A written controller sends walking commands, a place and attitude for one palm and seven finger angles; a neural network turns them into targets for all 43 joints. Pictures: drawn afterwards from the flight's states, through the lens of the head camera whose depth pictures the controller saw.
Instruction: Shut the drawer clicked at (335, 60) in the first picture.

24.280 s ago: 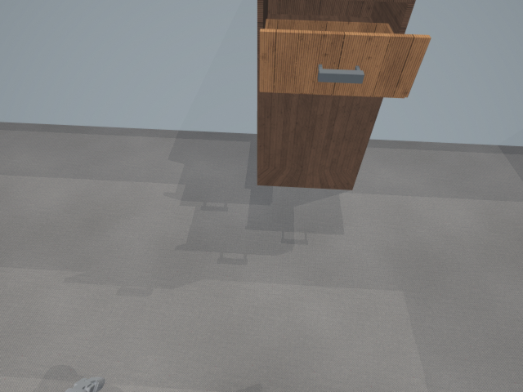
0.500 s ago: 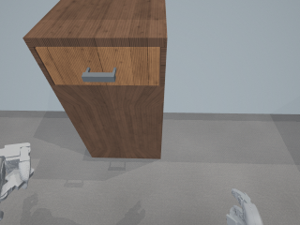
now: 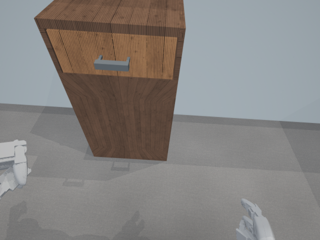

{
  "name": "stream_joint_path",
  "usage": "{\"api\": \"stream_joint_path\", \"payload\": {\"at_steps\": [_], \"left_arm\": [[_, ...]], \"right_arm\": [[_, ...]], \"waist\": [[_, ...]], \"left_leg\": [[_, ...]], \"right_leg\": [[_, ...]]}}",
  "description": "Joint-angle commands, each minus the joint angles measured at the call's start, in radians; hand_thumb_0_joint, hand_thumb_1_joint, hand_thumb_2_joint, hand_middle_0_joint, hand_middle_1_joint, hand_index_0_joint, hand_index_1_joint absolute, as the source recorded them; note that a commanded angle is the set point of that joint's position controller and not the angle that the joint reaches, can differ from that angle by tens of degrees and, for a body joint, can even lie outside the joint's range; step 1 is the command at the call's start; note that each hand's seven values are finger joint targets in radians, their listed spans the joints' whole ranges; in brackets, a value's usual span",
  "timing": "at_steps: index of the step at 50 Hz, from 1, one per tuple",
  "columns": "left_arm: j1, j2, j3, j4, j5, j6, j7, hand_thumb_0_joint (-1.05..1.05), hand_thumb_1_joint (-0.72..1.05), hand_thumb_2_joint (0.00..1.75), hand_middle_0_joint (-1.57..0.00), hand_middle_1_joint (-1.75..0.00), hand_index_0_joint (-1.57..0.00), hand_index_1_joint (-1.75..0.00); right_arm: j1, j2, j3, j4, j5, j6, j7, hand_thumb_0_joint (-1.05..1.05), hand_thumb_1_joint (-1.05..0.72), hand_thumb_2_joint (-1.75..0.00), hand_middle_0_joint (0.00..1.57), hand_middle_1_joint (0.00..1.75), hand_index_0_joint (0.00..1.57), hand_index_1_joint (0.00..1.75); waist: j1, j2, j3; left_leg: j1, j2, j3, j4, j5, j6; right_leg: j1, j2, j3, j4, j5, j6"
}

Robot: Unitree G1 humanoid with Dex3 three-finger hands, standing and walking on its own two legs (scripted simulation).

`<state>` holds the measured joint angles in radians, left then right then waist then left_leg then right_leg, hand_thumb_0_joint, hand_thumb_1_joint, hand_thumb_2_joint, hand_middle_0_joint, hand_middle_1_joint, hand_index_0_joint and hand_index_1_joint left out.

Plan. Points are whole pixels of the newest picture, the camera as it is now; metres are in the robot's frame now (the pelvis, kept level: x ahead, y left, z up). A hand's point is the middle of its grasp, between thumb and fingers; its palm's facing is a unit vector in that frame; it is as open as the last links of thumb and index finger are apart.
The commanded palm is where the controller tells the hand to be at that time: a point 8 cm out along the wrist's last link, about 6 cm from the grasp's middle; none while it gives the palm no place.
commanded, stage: step back with the hand held close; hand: left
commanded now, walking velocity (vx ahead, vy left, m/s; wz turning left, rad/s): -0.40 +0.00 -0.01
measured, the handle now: (113, 61) +0.70 +0.21 +0.05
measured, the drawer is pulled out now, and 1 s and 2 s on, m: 0.00 0.00 0.00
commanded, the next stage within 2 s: stop stepping back and stand still in 0.64 s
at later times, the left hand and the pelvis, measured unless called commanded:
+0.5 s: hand out of the picture +0.12 +0.25 +0.19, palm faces +0.41 -0.77 -0.49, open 3.3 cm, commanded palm +0.05 +0.28 +0.19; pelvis -0.07 +0.00 +0.00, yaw +2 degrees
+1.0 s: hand out of the picture +0.03 +0.22 +0.18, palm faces +0.30 -0.83 -0.47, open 3.2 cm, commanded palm -0.01 +0.26 +0.19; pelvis -0.16 -0.01 +0.01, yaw -5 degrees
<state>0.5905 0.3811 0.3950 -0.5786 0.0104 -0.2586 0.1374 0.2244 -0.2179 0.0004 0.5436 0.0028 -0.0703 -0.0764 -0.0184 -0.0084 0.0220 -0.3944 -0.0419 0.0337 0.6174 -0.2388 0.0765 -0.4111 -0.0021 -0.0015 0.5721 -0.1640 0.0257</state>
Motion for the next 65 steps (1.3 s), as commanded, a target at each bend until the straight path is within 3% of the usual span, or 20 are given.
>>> {"api": "stream_joint_path", "payload": {"at_steps": [1,11,15,19,20,22,28,32,34,36,39,41,43,44,49,54,59,61,63,65], "left_arm": [[0.001,0.168,0.143,-0.205,0.001,-0.071,0.018,0.00,0.90,0.90,-1.40,-1.60,-1.40,-1.60],[-0.004,0.200,0.160,-0.233,-0.026,-0.090,0.009,0.00,0.90,0.90,-1.40,-1.60,-1.40,-1.60],[0.015,0.199,0.148,-0.231,-0.045,-0.096,0.029,0.00,0.90,0.90,-1.40,-1.60,-1.40,-1.60],[0.018,0.186,0.178,-0.264,-0.009,-0.117,0.028,0.00,0.90,0.90,-1.40,-1.60,-1.40,-1.60],[-0.004,0.200,0.185,-0.268,-0.007,-0.112,0.028,0.00,0.90,0.90,-1.40,-1.60,-1.40,-1.60],[0.014,0.181,0.169,-0.227,-0.018,-0.105,0.025,0.00,0.90,0.90,-1.40,-1.60,-1.40,-1.60],[-0.019,0.132,0.052,-0.230,-0.061,-0.096,0.009,0.00,0.90,0.90,-1.40,-1.60,-1.40,-1.60],[-0.142,0.255,0.121,-0.260,-0.057,-0.123,0.017,0.00,0.90,0.90,-1.40,-1.60,-1.40,-1.60],[-0.192,0.219,0.092,-0.256,-0.048,-0.106,0.001,0.00,0.90,0.90,-1.40,-1.60,-1.40,-1.60],[-0.098,0.226,0.117,-0.234,-0.065,-0.070,-0.016,0.00,0.90,0.90,-1.40,-1.60,-1.40,-1.60],[0.104,0.201,0.157,-0.208,-0.096,-0.067,-0.030,0.00,0.90,0.90,-1.40,-1.60,-1.40,-1.60],[0.185,0.236,0.205,-0.246,-0.109,-0.049,-0.023,0.00,0.90,0.90,-1.40,-1.60,-1.40,-1.60],[0.234,0.274,0.218,-0.249,-0.113,-0.034,-0.017,0.00,0.90,0.90,-1.40,-1.60,-1.40,-1.60],[0.168,0.256,0.214,-0.271,-0.111,-0.019,-0.006,0.00,0.90,0.90,-1.40,-1.60,-1.40,-1.60],[-0.052,0.136,0.067,-0.135,-0.041,-0.010,0.033,0.00,0.90,0.90,-1.40,-1.60,-1.40,-1.60],[-0.089,0.153,0.046,-0.245,-0.030,-0.029,0.027,0.00,0.90,0.90,-1.40,-1.60,-1.40,-1.60],[0.042,0.163,0.080,-0.234,-0.024,-0.016,0.031,0.00,0.90,0.90,-1.40,-1.60,-1.40,-1.60],[0.074,0.170,0.101,-0.185,-0.030,-0.005,0.026,0.00,0.90,0.90,-1.40,-1.60,-1.40,-1.60],[0.060,0.182,0.115,-0.160,-0.049,0.007,0.027,0.00,0.90,0.90,-1.40,-1.60,-1.40,-1.60],[-0.029,0.166,0.100,-0.148,-0.051,0.004,0.033,0.00,0.90,0.90,-1.40,-1.60,-1.40,-1.60]], "right_arm": [[-0.106,-0.141,-0.067,-0.167,-0.002,-0.070,-0.013,0.00,-0.90,-0.90,0.20,0.30,0.20,0.30],[-0.080,-0.127,-0.083,-0.134,-0.008,-0.050,0.008,0.00,-0.90,-0.90,0.20,0.30,0.20,0.30],[-0.078,-0.109,-0.077,-0.115,-0.005,-0.026,0.011,0.00,-0.90,-0.90,0.20,0.30,0.20,0.30],[-0.128,-0.158,-0.078,-0.151,-0.013,-0.069,-0.009,0.00,-0.90,-0.90,0.20,0.30,0.20,0.30],[-0.106,-0.136,-0.083,-0.133,-0.018,-0.082,-0.011,0.00,-0.90,-0.90,0.20,0.30,0.20,0.30],[-0.112,-0.130,-0.094,-0.117,-0.010,-0.100,-0.001,0.00,-0.90,-0.90,0.20,0.30,0.20,0.30],[-0.075,-0.101,-0.064,-0.030,-0.031,-0.132,0.023,0.00,-0.90,-0.90,0.20,0.30,0.20,0.30],[-0.094,-0.058,-0.035,-0.006,-0.043,-0.109,0.012,0.00,-0.90,-0.90,0.20,0.30,0.20,0.30],[-0.097,-0.079,-0.051,-0.012,-0.021,-0.129,-0.010,0.00,-0.90,-0.90,0.20,0.30,0.20,0.30],[-0.142,-0.103,-0.050,-0.057,-0.009,-0.119,-0.015,0.00,-0.90,-0.90,0.20,0.30,0.20,0.30],[-0.141,-0.112,-0.051,-0.102,-0.024,-0.117,0.010,0.00,-0.90,-0.90,0.20,0.30,0.20,0.30],[-0.141,-0.101,-0.047,-0.135,-0.014,-0.090,0.020,0.00,-0.90,-0.90,0.20,0.30,0.20,0.30],[-0.124,-0.087,-0.057,-0.129,0.009,-0.058,0.016,0.00,-0.90,-0.90,0.20,0.30,0.20,0.30],[-0.121,-0.085,-0.059,-0.109,0.001,-0.050,0.009,0.00,-0.90,-0.90,0.20,0.30,0.20,0.30],[-0.075,-0.116,-0.040,-0.042,-0.001,-0.117,-0.035,0.00,-0.90,-0.90,0.20,0.30,0.20,0.30],[-0.072,-0.119,-0.036,-0.051,-0.002,-0.161,-0.037,0.00,-0.90,-0.90,0.20,0.30,0.20,0.30],[-0.105,-0.105,-0.024,-0.066,-0.013,-0.154,-0.006,0.00,-0.90,-0.90,0.20,0.30,0.20,0.30],[-0.105,-0.105,-0.035,-0.075,-0.020,-0.127,-0.001,0.00,-0.90,-0.90,0.20,0.30,0.20,0.30],[-0.094,-0.085,-0.042,-0.063,-0.015,-0.095,-0.002,0.00,-0.90,-0.90,0.20,0.30,0.20,0.30],[-0.078,-0.083,-0.032,-0.041,-0.014,-0.085,0.000,0.00,-0.90,-0.90,0.20,0.30,0.20,0.30]], "waist": [[0.021,0.130,-0.103],[-0.002,-0.072,-0.154],[-0.014,-0.094,-0.159],[0.003,0.344,-0.142],[-0.003,0.291,-0.140],[0.015,0.155,-0.142],[0.016,0.239,-0.162],[0.016,-0.069,-0.196],[-0.006,-0.146,-0.215],[0.013,0.060,-0.237],[0.042,0.316,-0.251],[0.042,0.267,-0.212],[0.030,-0.209,-0.140],[0.033,-0.252,-0.071],[-0.010,0.030,-0.009],[0.007,0.257,-0.129],[0.023,0.168,-0.082],[0.018,0.098,-0.072],[0.018,-0.169,-0.040],[-0.003,-0.136,-0.015]], "left_leg": [[-0.396,0.222,-0.254,-0.348,-0.289,0.061],[-0.134,0.066,-0.117,-0.011,-0.254,-0.019],[0.091,0.050,-0.108,0.052,-0.152,-0.040],[-0.415,0.381,-0.474,-0.519,-0.595,0.107],[-0.429,0.416,-0.484,-0.547,-0.540,0.128],[-0.299,0.386,-0.390,-0.445,-0.398,0.120],[0.099,0.279,-0.226,-0.462,-0.201,-0.043],[0.319,0.110,-0.014,0.048,0.058,-0.113],[0.331,0.068,-0.010,-0.027,0.204,-0.095],[0.412,0.147,-0.116,-0.198,0.506,-0.056],[0.125,0.277,-0.298,-0.549,-0.224,-0.029],[-0.007,0.161,-0.147,-0.436,-0.257,-0.087],[0.163,-0.016,-0.012,0.233,-0.106,-0.129],[0.058,0.007,-0.072,0.439,-0.098,-0.117],[0.157,0.092,-0.050,-0.157,-0.011,-0.055],[0.206,0.213,-0.281,-0.370,0.083,-0.030],[0.021,0.201,-0.218,-0.429,-0.290,-0.018],[-0.012,0.109,-0.106,-0.277,-0.287,-0.054],[-0.005,0.042,-0.024,0.132,-0.152,-0.079],[-0.091,0.065,-0.038,0.316,-0.116,-0.074]], "right_leg": [[0.451,0.032,0.064,0.166,0.156,-0.007],[0.126,-0.162,0.331,-0.153,-0.004,-0.106],[-0.104,-0.192,0.253,-0.217,-0.119,-0.115],[0.300,0.110,0.031,0.406,-0.153,0.006],[0.295,0.113,0.064,0.564,-0.211,0.003],[0.203,0.101,0.080,0.566,-0.275,0.000],[0.144,0.065,-0.039,-0.079,-0.400,-0.054],[-0.087,-0.276,0.236,-0.339,0.162,-0.158],[-0.024,-0.155,0.061,-0.194,0.309,-0.077],[-0.021,0.010,-0.032,-0.040,0.103,0.008],[0.203,0.101,-0.024,0.140,-0.453,-0.045],[0.318,0.081,-0.068,-0.138,-0.360,-0.070],[-0.164,-0.246,0.281,-0.463,-0.594,-0.169],[-0.253,-0.338,0.361,-0.474,-0.601,-0.242],[-0.012,-0.153,0.079,-0.207,-0.202,-0.084],[0.121,0.011,-0.031,0.047,-0.166,-0.003],[0.276,0.014,-0.042,-0.103,-0.209,-0.030],[0.257,-0.023,0.030,-0.219,-0.308,-0.072],[0.058,-0.226,0.348,-0.410,-0.603,-0.191],[0.071,-0.295,0.360,-0.394,-0.437,-0.233]]}}
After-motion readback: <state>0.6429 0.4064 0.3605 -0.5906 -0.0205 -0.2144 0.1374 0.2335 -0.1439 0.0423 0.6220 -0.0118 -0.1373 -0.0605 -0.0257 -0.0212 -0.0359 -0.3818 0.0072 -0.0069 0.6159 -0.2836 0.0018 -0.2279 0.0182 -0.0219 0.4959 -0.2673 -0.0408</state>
